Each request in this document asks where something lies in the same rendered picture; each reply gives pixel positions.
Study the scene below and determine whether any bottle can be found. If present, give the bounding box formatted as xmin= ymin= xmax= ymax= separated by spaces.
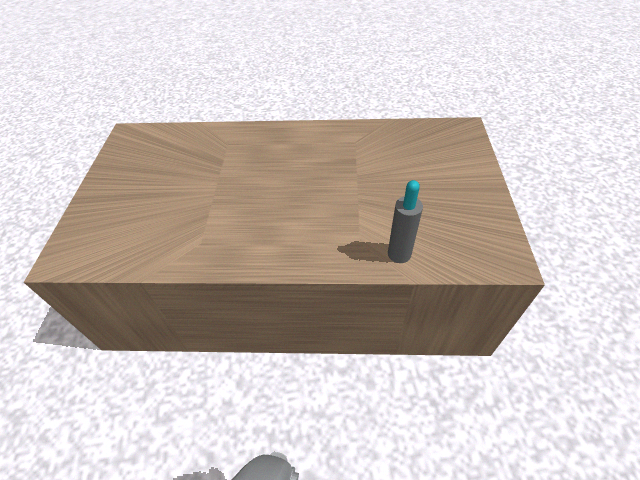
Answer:
xmin=388 ymin=180 xmax=423 ymax=263

